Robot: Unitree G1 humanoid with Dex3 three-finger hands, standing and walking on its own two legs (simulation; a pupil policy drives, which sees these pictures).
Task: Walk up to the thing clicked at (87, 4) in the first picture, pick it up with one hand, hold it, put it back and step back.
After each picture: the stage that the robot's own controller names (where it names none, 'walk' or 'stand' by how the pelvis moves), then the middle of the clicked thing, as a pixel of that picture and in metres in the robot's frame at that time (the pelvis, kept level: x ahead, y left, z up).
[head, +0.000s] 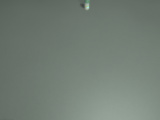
stand; (87, 1) +2.19 -0.05 -0.65
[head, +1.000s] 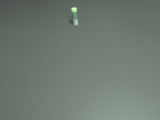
walk; (75, 16) +2.05 +0.25 -0.63
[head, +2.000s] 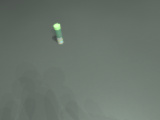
walk; (58, 34) +1.43 +0.38 -0.65
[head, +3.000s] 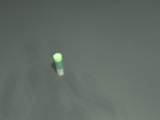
walk; (59, 65) +0.97 +0.29 -0.65
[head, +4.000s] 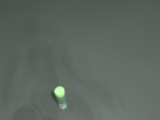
walk; (61, 98) +0.60 +0.22 -0.64
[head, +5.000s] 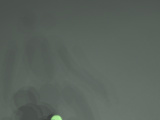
stand; out of the picture +0.38 +0.19 -0.63
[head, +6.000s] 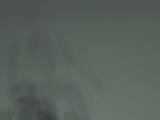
stand; out of the picture +0.35 +0.17 -0.66
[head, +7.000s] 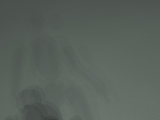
stand; out of the picture +0.37 +0.18 -0.65
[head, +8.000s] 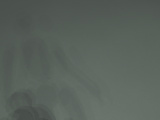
stand; out of the picture +0.36 +0.20 -0.65
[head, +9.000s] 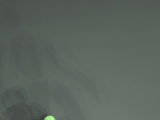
stand; out of the picture +0.37 +0.22 -0.65
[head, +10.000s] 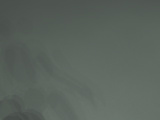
stand; out of the picture +0.32 +0.24 -0.65
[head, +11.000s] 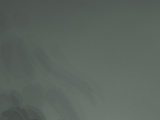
stand; out of the picture +0.33 +0.24 -0.65
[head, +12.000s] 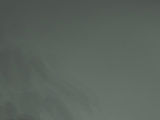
stand; out of the picture +0.32 +0.23 -0.66
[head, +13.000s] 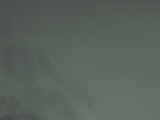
stand; out of the picture +0.34 +0.21 -0.66
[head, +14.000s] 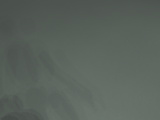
stand; out of the picture +0.34 +0.21 -0.66
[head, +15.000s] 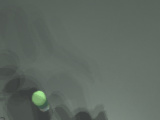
go down; (41, 102) +0.38 +0.21 -0.52
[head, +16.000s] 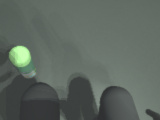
go down; (25, 64) +0.42 +0.25 -0.27
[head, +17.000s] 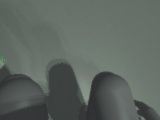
close in; out of the picture +0.40 +0.29 -0.19
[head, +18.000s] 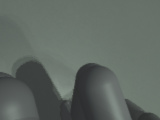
close; out of the picture +0.38 +0.31 -0.15
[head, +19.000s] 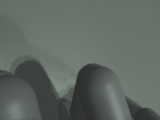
lift; out of the picture +0.37 +0.31 -0.15
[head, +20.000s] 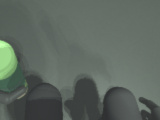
lift; (8, 77) +0.31 +0.24 +0.00
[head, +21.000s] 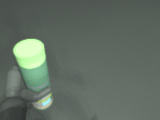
hold; (37, 79) +0.33 +0.16 +0.08
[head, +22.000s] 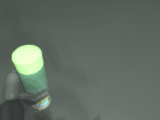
hold; (35, 82) +0.33 +0.16 +0.05
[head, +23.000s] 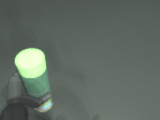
hold; (38, 85) +0.32 +0.16 +0.04
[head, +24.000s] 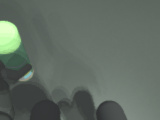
crouch; (15, 57) +0.40 +0.22 -0.03
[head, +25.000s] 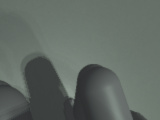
lower; out of the picture +0.41 +0.31 -0.16
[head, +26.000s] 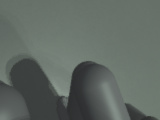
lower; out of the picture +0.41 +0.33 -0.15
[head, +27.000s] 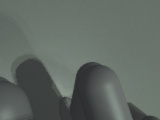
lower; out of the picture +0.40 +0.33 -0.15
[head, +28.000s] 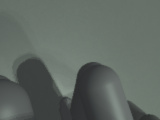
lower; out of the picture +0.39 +0.33 -0.15
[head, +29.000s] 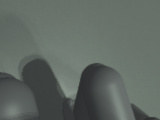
loosen; out of the picture +0.39 +0.31 -0.14
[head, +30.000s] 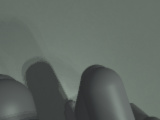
withdraw; out of the picture +0.39 +0.30 -0.16
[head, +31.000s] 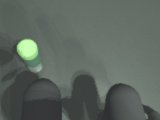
walk; (32, 58) +0.43 +0.25 -0.27
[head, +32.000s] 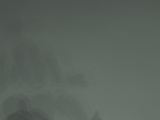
stand; out of the picture +0.35 +0.19 -0.59
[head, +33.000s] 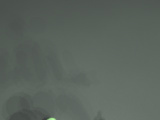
stand; out of the picture +0.37 +0.20 -0.60
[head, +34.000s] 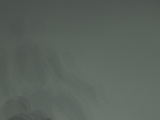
stand; out of the picture +0.38 +0.20 -0.63
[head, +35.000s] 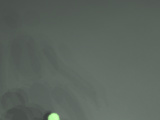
walk; out of the picture +0.39 +0.20 -0.65
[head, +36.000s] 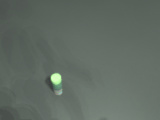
walk; (57, 85) +0.60 +0.19 -0.64
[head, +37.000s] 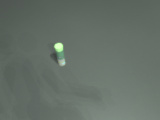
walk; (60, 55) +0.96 +0.27 -0.63
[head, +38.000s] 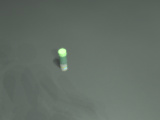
stand; (63, 60) +1.02 +0.21 -0.65
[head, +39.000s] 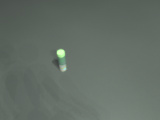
stand; (62, 61) +1.02 +0.22 -0.66
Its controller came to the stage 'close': yes
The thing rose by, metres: 0.68
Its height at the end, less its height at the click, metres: +0.00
